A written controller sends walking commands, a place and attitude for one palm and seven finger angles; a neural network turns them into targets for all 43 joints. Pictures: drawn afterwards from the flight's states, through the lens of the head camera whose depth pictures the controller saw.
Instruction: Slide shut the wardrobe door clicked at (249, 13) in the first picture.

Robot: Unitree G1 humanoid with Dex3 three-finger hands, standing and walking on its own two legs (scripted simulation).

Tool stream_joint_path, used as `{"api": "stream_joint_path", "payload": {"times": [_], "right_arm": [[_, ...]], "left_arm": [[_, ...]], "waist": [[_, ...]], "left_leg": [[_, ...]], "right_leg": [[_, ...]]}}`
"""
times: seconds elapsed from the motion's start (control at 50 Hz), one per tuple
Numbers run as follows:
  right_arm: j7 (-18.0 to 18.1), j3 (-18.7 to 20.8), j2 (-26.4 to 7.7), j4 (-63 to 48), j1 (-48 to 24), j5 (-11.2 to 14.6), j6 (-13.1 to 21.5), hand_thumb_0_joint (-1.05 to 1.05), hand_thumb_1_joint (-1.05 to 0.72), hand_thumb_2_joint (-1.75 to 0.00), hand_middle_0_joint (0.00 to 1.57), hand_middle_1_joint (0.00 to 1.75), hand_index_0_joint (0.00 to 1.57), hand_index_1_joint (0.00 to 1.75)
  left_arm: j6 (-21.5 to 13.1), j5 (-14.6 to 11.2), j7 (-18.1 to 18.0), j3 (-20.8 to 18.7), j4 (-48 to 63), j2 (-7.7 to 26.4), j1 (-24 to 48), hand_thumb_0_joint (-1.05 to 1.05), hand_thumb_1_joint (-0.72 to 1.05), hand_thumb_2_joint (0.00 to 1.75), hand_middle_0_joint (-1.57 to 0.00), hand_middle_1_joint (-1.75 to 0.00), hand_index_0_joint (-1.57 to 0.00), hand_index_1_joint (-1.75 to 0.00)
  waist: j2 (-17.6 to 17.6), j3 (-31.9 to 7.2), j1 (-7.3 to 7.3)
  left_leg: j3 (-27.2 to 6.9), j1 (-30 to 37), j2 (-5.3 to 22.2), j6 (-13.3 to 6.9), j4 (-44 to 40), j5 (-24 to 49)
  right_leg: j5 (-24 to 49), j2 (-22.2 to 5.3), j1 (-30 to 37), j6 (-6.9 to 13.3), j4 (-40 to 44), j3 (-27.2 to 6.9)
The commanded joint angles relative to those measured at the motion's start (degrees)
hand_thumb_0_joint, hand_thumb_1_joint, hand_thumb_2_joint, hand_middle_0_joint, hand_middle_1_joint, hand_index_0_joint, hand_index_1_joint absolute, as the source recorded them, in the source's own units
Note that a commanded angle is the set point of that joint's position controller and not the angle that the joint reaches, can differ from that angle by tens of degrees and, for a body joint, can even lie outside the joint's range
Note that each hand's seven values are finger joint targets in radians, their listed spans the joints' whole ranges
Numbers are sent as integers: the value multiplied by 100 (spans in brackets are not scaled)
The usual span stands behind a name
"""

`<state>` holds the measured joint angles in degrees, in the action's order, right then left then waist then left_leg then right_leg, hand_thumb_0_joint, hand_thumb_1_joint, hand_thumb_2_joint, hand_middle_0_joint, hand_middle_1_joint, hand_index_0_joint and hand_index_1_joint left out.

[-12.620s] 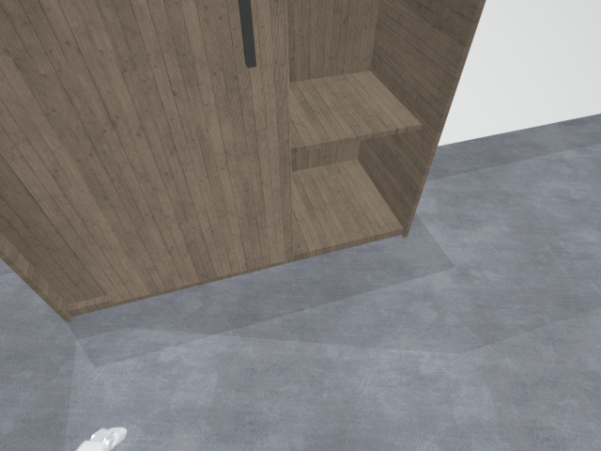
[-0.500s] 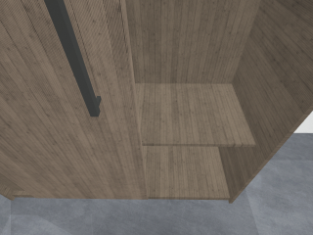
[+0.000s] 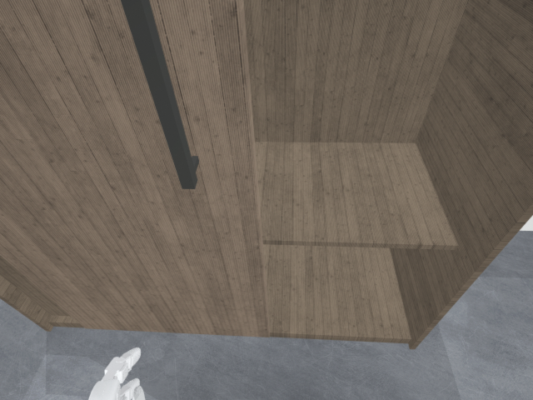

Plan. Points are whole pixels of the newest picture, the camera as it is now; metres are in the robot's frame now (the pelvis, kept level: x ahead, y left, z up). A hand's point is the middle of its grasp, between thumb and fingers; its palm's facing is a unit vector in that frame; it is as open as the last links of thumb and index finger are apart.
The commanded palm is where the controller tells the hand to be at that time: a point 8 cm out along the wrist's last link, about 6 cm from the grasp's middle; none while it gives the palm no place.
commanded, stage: raise the hand with hooked fingers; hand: left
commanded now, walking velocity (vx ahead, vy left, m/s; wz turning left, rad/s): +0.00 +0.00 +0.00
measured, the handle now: (168, 89) +0.44 +0.16 +0.27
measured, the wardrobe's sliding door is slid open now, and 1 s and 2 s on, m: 0.51 0.51 0.51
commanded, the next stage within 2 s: move the hooked fingers beside the handle in 1.96 s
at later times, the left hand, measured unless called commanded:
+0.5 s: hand (104, 345) +0.17 +0.21 +0.08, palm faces +0.16 -0.98 -0.08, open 9.9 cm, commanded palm +0.15 +0.26 +0.07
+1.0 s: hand (70, 263) +0.23 +0.25 +0.16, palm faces +0.09 -0.99 -0.12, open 12.9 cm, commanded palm +0.20 +0.30 +0.18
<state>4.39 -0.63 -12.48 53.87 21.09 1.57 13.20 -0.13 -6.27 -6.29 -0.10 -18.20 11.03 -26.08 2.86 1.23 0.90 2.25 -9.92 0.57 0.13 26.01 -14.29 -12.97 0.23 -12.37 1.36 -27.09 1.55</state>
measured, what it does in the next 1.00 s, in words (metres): stands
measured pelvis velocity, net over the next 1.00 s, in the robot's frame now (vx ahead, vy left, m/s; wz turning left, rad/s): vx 0.00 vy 0.00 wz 0.04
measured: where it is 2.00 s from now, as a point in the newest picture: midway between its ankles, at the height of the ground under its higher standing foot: outside the picture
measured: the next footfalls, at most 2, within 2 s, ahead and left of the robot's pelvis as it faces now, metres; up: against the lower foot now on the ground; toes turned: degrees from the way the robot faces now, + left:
none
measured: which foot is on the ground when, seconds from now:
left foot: down 0.00-1.00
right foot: down 0.00-1.00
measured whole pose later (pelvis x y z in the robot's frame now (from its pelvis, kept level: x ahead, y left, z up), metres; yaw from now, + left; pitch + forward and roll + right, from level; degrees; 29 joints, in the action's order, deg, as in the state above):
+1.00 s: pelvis +0.00 +0.00 -0.01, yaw +3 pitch -3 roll -1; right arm 6.2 -2.8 -17.6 39.5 12.5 3.7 20.6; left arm 4.1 -19.1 19.7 -20.4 6.5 21.9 -6.5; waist 3.2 -1.3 3.2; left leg -0.7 -11.7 0.4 -0.3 32.8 -17.8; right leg -15.8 -0.2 -11.8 1.0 -30.8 4.4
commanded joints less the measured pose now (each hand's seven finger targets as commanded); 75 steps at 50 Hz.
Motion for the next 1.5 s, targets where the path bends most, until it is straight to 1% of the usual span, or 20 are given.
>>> {"api": "stream_joint_path", "payload": {"times": [0.0, 0.04, 0.08, 0.12, 0.16, 0.22, 0.3, 0.4, 0.48, 0.56, 0.66, 0.7, 0.78, 0.86, 0.96, 1.04, 1.16, 1.34, 1.44, 1.48], "right_arm": [[55, 217, -1018, -1675, -1037, 37, 1005, 0, -90, -90, 20, 30, 20, 30], [-87, 355, -999, -1861, -1086, -56, 1014, 0, -90, -90, 20, 30, 20, 30], [-329, 383, -963, -2143, -1152, -58, 958, 0, -90, -90, 20, 30, 20, 30], [-482, 450, -1052, -2467, -1330, -66, 841, 0, -90, -90, 20, 30, 20, 30], [-559, 492, -1052, -2835, -1563, -7, 602, 0, -90, -90, 20, 30, 20, 30], [-476, 357, -934, -3555, -1802, 79, 347, 0, -90, -90, 20, 30, 20, 30], [-269, 289, -775, -3410, -1281, -29, 415, 0, -90, -90, 20, 30, 20, 30], [-102, 47, -896, -2774, -1224, -6, 797, 0, -90, -90, 20, 30, 20, 30], [88, -16, -987, -2632, -1317, 174, 844, 0, -90, -90, 20, 30, 20, 30], [144, -34, -961, -2730, -1625, 167, 774, 0, -90, -90, 20, 30, 20, 30], [61, -132, -774, -2778, -1743, 98, 889, 0, -90, -90, 20, 30, 20, 30], [-16, -109, -774, -2663, -1535, 79, 1044, 0, -90, -90, 20, 30, 20, 30], [-9, -45, -939, -2411, -1397, 130, 1211, 0, -90, -90, 20, 30, 20, 30], [199, -33, -1068, -2354, -1492, 242, 1186, 0, -90, -90, 20, 30, 20, 30], [251, -102, -1030, -2422, -1701, 215, 1093, 0, -90, -90, 20, 30, 20, 30], [207, -174, -982, -2383, -1784, 205, 1028, 0, -90, -90, 20, 30, 20, 30], [185, -201, -1056, -2288, -1907, 308, 676, 0, -90, -90, 20, 30, 20, 30], [188, -282, -1049, -2606, -2246, 300, 439, 0, -90, -90, 20, 30, 20, 30], [136, -287, -1143, -2361, -2225, 353, 323, 0, -90, -90, 20, 30, 20, 30], [91, -252, -1193, -2294, -2128, 403, 267, 0, -90, -90, 20, 30, 20, 30]], "left_arm": [[-1088, -431, 288, 267, 2443, -55, 1182, 0, 71, 82, -21, -42, -21, -42], [-1637, -559, 718, -12, 1701, -188, 577, 0, 67, 80, -22, -45, -22, -45], [-2277, -812, 1362, -331, 1185, -253, -669, 0, 62, 78, -22, -48, -22, -48], [-2865, -957, 2026, -930, 1168, 207, -924, 0, 57, 76, -22, -51, -22, -51], [-2599, -673, 2103, -1452, 1341, 820, -1098, 0, 53, 74, -23, -54, -23, -54], [-2060, -702, 1898, -987, 3177, 647, 30, 0, 46, 71, -23, -58, -23, -58], [-2340, -804, 1270, -1171, 4924, 815, 1210, 0, 36, 67, -24, -64, -24, -64], [-2797, -830, 1709, -457, 4584, 679, 2144, 0, 25, 62, -25, -72, -25, -72], [-1762, -889, 2445, -698, 3176, 1034, 2075, 0, 15, 58, -25, -78, -25, -78], [-574, -1119, 2540, -2109, 2619, 1871, 1327, 0, 6, 54, -26, -84, -26, -84], [-576, -1652, 2083, -2940, 4123, 2099, 1879, 0, -6, 49, -27, -92, -27, -92], [-810, -1568, 2002, -2648, 4451, 1836, 2004, 0, -10, 47, -27, -94, -27, -94], [-737, -1419, 2245, -2108, 3943, 1526, 2195, 0, -20, 43, -28, -100, -28, -100], [-151, -1396, 2570, -2292, 3447, 2015, 2872, 0, -29, 39, -29, -107, -29, -107], [77, -1473, 2526, -3168, 4017, 2890, 3724, 0, -41, 34, -29, -114, -29, -114], [115, -1654, 2600, -3277, 3925, 2832, 4122, 0, -50, 30, -30, -120, -30, -120], [964, -1442, 2919, -2993, 2481, 2774, 4553, 0, -50, 30, -30, -120, -30, -120], [1354, -1501, 3135, -3864, 3485, 4146, 6190, 0, -50, 30, -30, -120, -30, -120], [1693, -1434, 3197, -3707, 2074, 4085, 6377, 0, -50, 30, -30, -120, -30, -120], [1860, -1337, 3269, -3206, 1294, 3568, 5998, 0, -50, 30, -30, -120, -30, -120]], "waist": [[-1546, 141, -389], [-1949, 231, -201], [-1379, -102, 221], [-849, -371, 343], [-258, -525, 580], [-95, -772, 364], [348, -1449, -2], [446, -760, -453], [-85, -467, -329], [-511, -1117, 312], [-132, -1556, 470], [287, -1488, 318], [94, -902, 80], [81, -444, 147], [311, -1124, 333], [418, -1263, 312], [-76, -242, 228], [175, -1794, 366], [194, -765, 302], [-80, -243, 215]], "left_leg": [[-399, -750, -38, -240, 60, -618], [-413, -1363, -85, -128, 425, -822], [-265, -1716, -173, 26, 786, -635], [-130, -2018, -220, 83, 1195, -512], [26, -2244, -282, 14, 1237, -578], [-16, -2136, -259, -106, 1103, -977], [-324, -1368, -77, -170, 1280, -340], [-622, -1178, 1, -189, 1266, -615], [-689, -1429, -34, -210, 925, -1234], [-594, -1424, -75, -175, 726, -581], [-498, -901, -42, -88, 569, 599], [-452, -529, -14, -56, 529, 1044], [-404, -399, 29, -126, 458, 1007], [-464, -401, 4, -176, 137, 240], [-501, 70, -35, -175, -9, 600], [-491, 371, -46, -133, -64, 1096], [-408, -15, -32, -185, -212, 604], [-509, 682, -132, -241, -223, 975], [-506, 255, -77, -211, -361, 616], [-467, 6, -45, -189, -331, 478]], "right_leg": [[-1180, -187, -984, -124, 448, 36], [-1571, -121, -1449, -93, 96, 161], [-1206, -132, -1414, 31, -519, 231], [-738, -185, -1409, 171, -1040, 138], [-604, -194, -1292, 193, -1218, 75], [-914, -138, -1253, 131, -1179, 60], [-373, -41, -1241, 90, -1185, 13], [-653, -7, -1646, 38, -976, 71], [-1128, -36, -1267, -6, -518, 20], [-703, -144, -360, -38, -386, 26], [495, -102, 238, -6, -433, 181], [970, -79, 139, 13, -427, 251], [1184, -72, -48, -31, -223, 226], [368, -70, -129, -40, 131, 133], [563, -86, 418, -16, 228, 117], [1240, -74, 647, 9, 225, 169], [823, -103, 206, -30, 547, 85], [1041, -128, 930, -16, 549, 42], [546, -161, 430, 6, 761, 32], [362, -196, 112, -15, 790, 17]]}}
